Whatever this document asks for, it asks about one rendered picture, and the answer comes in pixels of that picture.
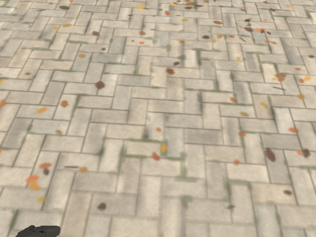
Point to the left robot hand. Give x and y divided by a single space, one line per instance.
40 231

